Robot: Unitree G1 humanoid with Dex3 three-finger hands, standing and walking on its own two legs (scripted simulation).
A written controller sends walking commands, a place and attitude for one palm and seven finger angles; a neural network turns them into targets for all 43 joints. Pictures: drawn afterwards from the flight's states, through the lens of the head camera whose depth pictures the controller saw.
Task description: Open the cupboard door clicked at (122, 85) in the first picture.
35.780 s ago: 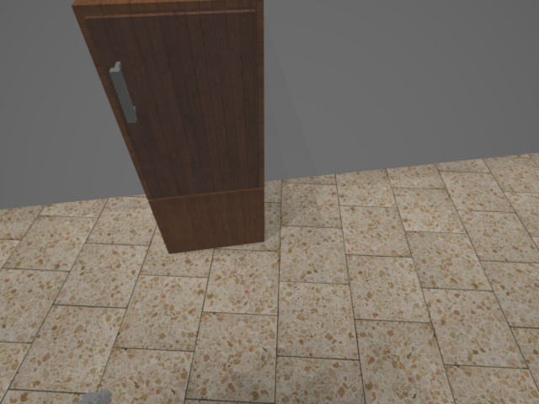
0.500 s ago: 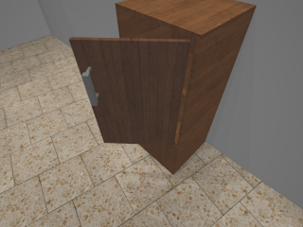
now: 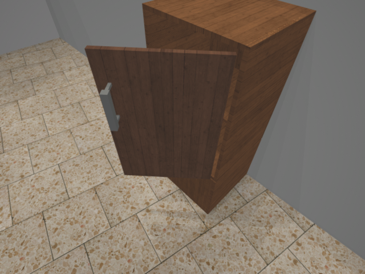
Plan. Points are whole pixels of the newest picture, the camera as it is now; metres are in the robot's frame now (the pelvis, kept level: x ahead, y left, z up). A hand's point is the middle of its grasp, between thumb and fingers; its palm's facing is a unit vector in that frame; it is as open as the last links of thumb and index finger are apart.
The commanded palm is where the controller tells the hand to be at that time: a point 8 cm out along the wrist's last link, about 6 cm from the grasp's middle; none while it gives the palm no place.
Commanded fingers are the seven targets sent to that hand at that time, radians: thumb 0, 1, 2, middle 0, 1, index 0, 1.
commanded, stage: look again from close up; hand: left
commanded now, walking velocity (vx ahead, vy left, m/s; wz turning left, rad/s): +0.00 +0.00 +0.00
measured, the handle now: (112, 107) +0.55 +0.25 +0.04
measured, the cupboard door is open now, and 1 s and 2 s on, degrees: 43 43 43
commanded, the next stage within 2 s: raise the hand with hooked fingers in 0.16 s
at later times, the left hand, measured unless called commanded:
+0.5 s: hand (105, 224) +0.22 +0.18 +0.00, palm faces +0.19 -0.98 -0.07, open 7.6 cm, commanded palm +0.12 +0.23 -0.05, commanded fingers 0.00 0.60 0.77 -0.22 -0.50 -0.22 -0.50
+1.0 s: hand (103, 239) +0.19 +0.18 -0.02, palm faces -0.13 -0.99 -0.07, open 10.5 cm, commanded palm +0.15 +0.26 -0.01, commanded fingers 0.00 0.01 0.52 -0.26 -0.87 -0.26 -0.87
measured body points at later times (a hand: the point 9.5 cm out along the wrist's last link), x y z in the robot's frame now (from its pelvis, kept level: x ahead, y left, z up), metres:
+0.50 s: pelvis +0.00 +0.01 -0.02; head -0.01 -0.01 +0.43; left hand +0.20 +0.23 +0.01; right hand +0.13 -0.25 -0.12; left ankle -0.02 +0.10 -0.74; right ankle +0.00 -0.11 -0.74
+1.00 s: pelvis -0.04 -0.02 -0.08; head +0.02 -0.01 +0.37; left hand +0.20 +0.24 -0.01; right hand +0.16 -0.22 -0.16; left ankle -0.02 +0.10 -0.74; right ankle +0.00 -0.11 -0.74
